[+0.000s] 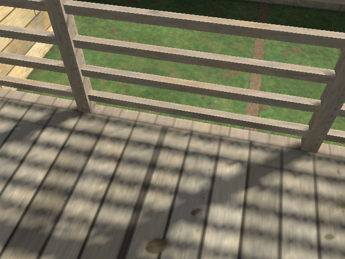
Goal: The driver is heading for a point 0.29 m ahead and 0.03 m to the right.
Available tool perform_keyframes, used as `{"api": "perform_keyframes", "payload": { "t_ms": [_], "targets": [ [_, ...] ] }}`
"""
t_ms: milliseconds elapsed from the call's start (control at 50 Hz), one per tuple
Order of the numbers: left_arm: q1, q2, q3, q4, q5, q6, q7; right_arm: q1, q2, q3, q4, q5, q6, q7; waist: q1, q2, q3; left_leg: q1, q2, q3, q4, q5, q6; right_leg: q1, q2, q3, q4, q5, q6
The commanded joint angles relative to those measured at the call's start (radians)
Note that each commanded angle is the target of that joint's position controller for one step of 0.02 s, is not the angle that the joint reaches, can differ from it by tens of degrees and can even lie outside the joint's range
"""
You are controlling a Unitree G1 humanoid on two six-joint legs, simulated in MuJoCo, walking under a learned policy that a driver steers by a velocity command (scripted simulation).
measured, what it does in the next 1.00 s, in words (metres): walks ahead: right foot, then left foot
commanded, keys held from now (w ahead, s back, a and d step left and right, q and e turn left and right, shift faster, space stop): w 0.24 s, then no key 0.76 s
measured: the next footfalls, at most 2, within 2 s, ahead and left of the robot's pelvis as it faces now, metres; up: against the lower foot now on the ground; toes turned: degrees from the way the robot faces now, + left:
right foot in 0.26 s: +0.10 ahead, -0.13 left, +0.00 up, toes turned -1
left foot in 0.64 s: +0.25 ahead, +0.09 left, +0.00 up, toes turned +0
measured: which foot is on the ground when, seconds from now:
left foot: down 0.00-0.26, up 0.28-0.62, down 0.64-1.00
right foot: up 0.00-0.24, down 0.26-1.00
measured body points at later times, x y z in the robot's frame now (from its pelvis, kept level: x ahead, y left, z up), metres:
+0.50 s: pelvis +0.10 -0.04 +0.01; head +0.12 -0.06 +0.46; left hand +0.15 +0.23 -0.10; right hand +0.25 -0.30 -0.10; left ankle +0.15 +0.12 -0.68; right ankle +0.06 -0.12 -0.74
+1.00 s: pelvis +0.16 -0.01 -0.01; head +0.17 -0.02 +0.44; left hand +0.23 +0.25 -0.14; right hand +0.32 -0.26 -0.11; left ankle +0.21 +0.09 -0.73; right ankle +0.06 -0.13 -0.73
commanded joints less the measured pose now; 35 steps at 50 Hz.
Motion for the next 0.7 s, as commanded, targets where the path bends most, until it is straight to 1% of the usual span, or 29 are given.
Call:
{"api": "perform_keyframes", "payload": {
  "t_ms": [20,40,60,80,100,140,160,200,220,240,260,280,300,320,340,360,380,400,440,460,480,500,560,600,620,640,660,680,700],
  "targets": [
    [-0.054,0.125,0.027,-0.071,-0.002,-0.036,-0.006,0.080,-0.175,-0.053,-0.040,-0.004,-0.014,0.006,-0.068,0.196,-0.049,0.109,0.200,-0.267,-0.178,-0.257,0.182,-0.144,0.048,-0.070,0.102,-0.116,0.016],
    [-0.107,0.132,0.036,-0.088,-0.018,-0.037,-0.004,0.103,-0.188,-0.054,-0.028,-0.010,-0.023,0.004,-0.088,0.211,0.029,0.068,0.237,-0.345,-0.243,-0.388,0.207,-0.218,0.050,-0.072,0.162,-0.141,0.006],
    [-0.114,0.135,0.041,-0.095,-0.027,-0.037,-0.003,0.116,-0.195,-0.053,-0.023,-0.006,-0.037,0.002,-0.089,0.243,0.090,0.039,0.270,-0.399,-0.282,-0.411,0.233,-0.264,0.031,-0.043,0.229,-0.192,-0.010],
    [-0.108,0.140,0.046,-0.104,-0.033,-0.041,-0.007,0.126,-0.195,-0.054,-0.015,0.001,-0.053,-0.001,-0.085,0.261,0.115,0.052,0.306,-0.443,-0.299,-0.382,0.253,-0.319,0.001,-0.001,0.295,-0.235,-0.031],
    [-0.101,0.135,0.047,-0.107,-0.040,-0.050,-0.013,0.132,-0.186,-0.051,-0.011,0.008,-0.064,-0.003,-0.078,0.244,0.115,0.083,0.315,-0.444,-0.299,-0.346,0.254,-0.357,-0.020,0.018,0.314,-0.250,-0.054],
    [-0.095,0.113,0.039,-0.100,-0.042,-0.071,-0.030,0.102,-0.175,-0.049,-0.017,0.020,-0.074,-0.002,-0.063,0.191,0.093,0.098,0.281,-0.368,-0.296,-0.248,0.228,-0.311,-0.028,0.006,0.209,-0.200,-0.082],
    [-0.081,0.101,0.035,-0.089,-0.037,-0.077,-0.039,0.072,-0.181,-0.051,-0.024,0.023,-0.073,0.002,-0.050,0.174,0.073,0.058,0.246,-0.305,-0.285,-0.173,0.213,-0.214,-0.012,-0.019,0.134,-0.140,-0.085],
    [0.006,0.098,0.040,-0.048,-0.030,-0.081,-0.051,0.039,-0.187,-0.053,-0.030,0.029,-0.065,0.010,0.001,0.151,0.017,-0.053,0.191,-0.205,-0.231,-0.100,0.189,0.042,0.043,-0.080,-0.010,0.078,-0.072],
    [0.069,0.106,0.047,-0.021,-0.028,-0.077,-0.051,0.046,-0.170,-0.048,-0.028,0.024,-0.064,0.013,0.026,0.133,-0.004,-0.112,0.168,-0.179,-0.185,-0.106,0.173,0.159,0.067,-0.092,-0.028,0.112,-0.060],
    [0.141,0.118,0.054,-0.001,-0.031,-0.071,-0.046,0.045,-0.138,-0.037,-0.030,0.018,-0.068,0.016,0.057,0.107,-0.021,-0.181,0.144,-0.152,-0.113,-0.127,0.145,0.263,0.048,-0.065,-0.035,0.088,-0.062],
    [0.213,0.171,0.065,0.000,-0.025,-0.071,-0.034,0.022,-0.066,-0.014,-0.047,0.004,-0.075,0.020,0.083,-0.040,-0.026,-0.279,0.056,-0.058,0.140,-0.101,0.074,0.347,-0.107,0.151,-0.147,0.033,-0.106],
    [0.259,0.313,0.092,-0.011,-0.008,-0.070,-0.037,0.032,-0.052,-0.010,-0.099,0.005,-0.092,0.008,0.074,-0.303,-0.051,-0.470,-0.044,0.035,0.451,-0.259,0.009,0.405,-0.342,0.559,-0.295,-0.005,-0.262],
    [0.225,0.273,0.081,-0.018,0.003,-0.075,-0.038,0.038,-0.126,-0.031,-0.094,0.022,-0.103,-0.001,0.057,-0.237,-0.016,-0.544,-0.009,-0.044,0.624,-0.329,0.005,0.351,-0.395,0.678,-0.331,0.009,-0.336],
    [0.165,0.218,0.063,-0.030,-0.003,-0.080,-0.035,0.048,-0.160,-0.042,-0.077,0.026,-0.105,0.000,0.026,-0.157,0.033,-0.569,0.034,-0.060,0.683,-0.257,0.015,0.320,-0.366,0.562,-0.296,0.121,-0.311],
    [0.120,0.188,0.053,-0.040,-0.005,-0.079,-0.034,0.058,-0.156,-0.043,-0.055,0.017,-0.100,0.003,0.009,-0.106,0.025,-0.542,0.058,-0.040,0.681,-0.188,0.018,0.296,-0.307,0.432,-0.278,0.257,-0.269],
    [0.084,0.179,0.047,-0.044,-0.010,-0.074,-0.033,0.058,-0.145,-0.044,-0.045,0.006,-0.094,0.004,-0.004,-0.080,0.022,-0.523,0.077,-0.028,0.644,-0.129,0.016,0.278,-0.272,0.342,-0.276,0.403,-0.240],
    [0.066,0.169,0.041,-0.046,-0.011,-0.069,-0.028,0.059,-0.135,-0.044,-0.038,0.000,-0.088,0.006,-0.012,-0.083,0.012,-0.466,0.087,-0.016,0.607,-0.079,0.009,0.250,-0.234,0.256,-0.280,0.535,-0.216],
    [0.064,0.165,0.038,-0.040,-0.006,-0.065,-0.022,0.067,-0.113,-0.040,-0.030,0.000,-0.082,0.009,-0.018,-0.091,-0.005,-0.411,0.076,0.006,0.579,-0.034,-0.001,0.223,-0.204,0.192,-0.278,0.644,-0.209],
    [0.056,0.151,0.032,-0.026,0.000,-0.056,-0.010,0.057,-0.073,-0.028,-0.026,0.002,-0.075,0.011,-0.029,-0.085,-0.023,-0.339,0.067,0.025,0.456,0.031,-0.019,0.198,-0.166,0.101,-0.271,0.757,-0.206],
    [0.047,0.155,0.031,-0.021,0.000,-0.050,-0.004,0.033,-0.057,-0.021,-0.030,0.002,-0.073,0.010,-0.027,-0.085,-0.024,-0.301,0.064,0.032,0.375,0.069,-0.023,0.183,-0.152,0.067,-0.268,0.772,-0.200],
    [0.046,0.165,0.033,-0.015,-0.002,-0.044,0.000,0.005,-0.047,-0.015,-0.035,0.001,-0.073,0.010,-0.019,-0.092,-0.027,-0.265,0.058,0.040,0.301,0.104,-0.024,0.173,-0.145,0.048,-0.263,0.781,-0.195],
    [0.056,0.176,0.036,-0.007,-0.005,-0.038,0.002,-0.018,-0.050,-0.015,-0.039,0.001,-0.072,0.011,-0.008,-0.101,-0.033,-0.236,0.050,0.048,0.249,0.131,-0.026,0.173,-0.146,0.042,-0.257,0.783,-0.194],
    [0.070,0.189,0.040,0.015,-0.013,-0.026,-0.001,-0.062,-0.080,-0.022,-0.053,0.006,-0.068,0.013,0.007,-0.102,-0.034,-0.187,0.037,0.045,0.158,0.165,-0.015,0.182,-0.176,0.072,-0.235,0.746,-0.205],
    [0.044,0.182,0.039,0.021,-0.025,-0.022,-0.004,-0.069,-0.089,-0.027,-0.057,0.003,-0.070,0.015,-0.008,-0.093,-0.025,-0.148,0.030,0.046,0.082,0.172,0.013,0.182,-0.184,0.094,-0.200,0.684,-0.198],
    [0.025,0.173,0.036,0.024,-0.032,-0.020,-0.004,-0.049,-0.091,-0.030,-0.050,-0.003,-0.073,0.015,-0.031,-0.078,-0.029,-0.085,0.021,0.054,-0.005,0.244,0.034,0.169,-0.169,0.094,-0.166,0.630,-0.178],
    [0.050,0.156,0.031,0.037,-0.029,-0.023,-0.005,-0.025,-0.115,-0.038,-0.042,-0.013,-0.076,0.010,-0.041,-0.043,-0.045,0.010,0.033,0.029,-0.082,0.400,0.057,0.150,-0.133,0.090,-0.125,0.572,-0.141],
    [0.065,0.135,0.023,0.033,-0.003,-0.033,-0.004,0.012,-0.173,-0.051,-0.042,-0.021,-0.078,-0.001,-0.038,0.018,-0.105,0.148,0.124,-0.060,-0.042,0.732,0.088,0.098,-0.077,0.053,-0.049,0.463,-0.089],
    [0.192,0.089,0.010,0.053,0.011,-0.037,-0.006,0.018,-0.183,-0.049,-0.037,-0.030,-0.072,-0.007,0.029,0.141,-0.202,0.314,0.234,-0.166,0.033,0.861,0.200,-0.011,-0.022,0.028,0.004,0.190,-0.031],
    [0.160,0.091,0.005,0.065,0.009,-0.027,-0.003,0.012,-0.102,-0.031,-0.035,-0.020,-0.062,-0.003,-0.007,0.156,-0.213,0.284,0.269,-0.216,0.011,0.790,0.255,-0.015,-0.008,0.026,0.035,-0.025,0.003]
  ]
}}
